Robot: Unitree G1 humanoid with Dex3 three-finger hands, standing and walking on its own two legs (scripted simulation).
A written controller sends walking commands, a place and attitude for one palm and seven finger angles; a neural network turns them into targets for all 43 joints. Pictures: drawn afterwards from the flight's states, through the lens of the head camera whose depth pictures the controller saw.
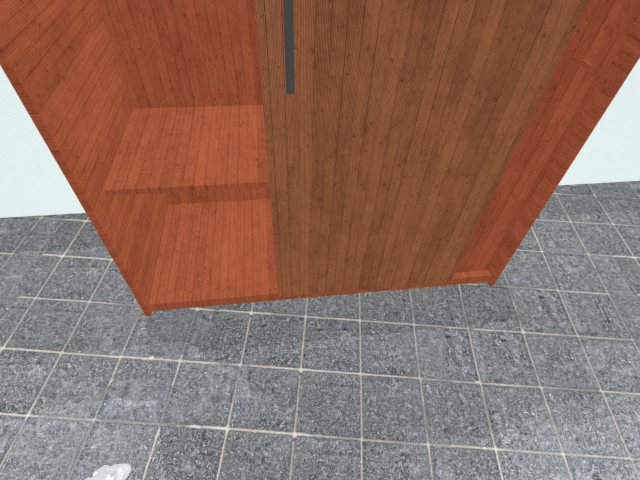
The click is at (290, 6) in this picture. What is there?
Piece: wardrobe's sliding door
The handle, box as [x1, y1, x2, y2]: [283, 0, 294, 93]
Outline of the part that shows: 283,0 286,92 294,93 292,0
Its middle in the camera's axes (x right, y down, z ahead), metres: -0.06 -0.39 +0.71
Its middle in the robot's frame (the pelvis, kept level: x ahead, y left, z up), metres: +0.81 +0.12 +0.21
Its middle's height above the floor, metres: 0.98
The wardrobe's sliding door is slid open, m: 0.46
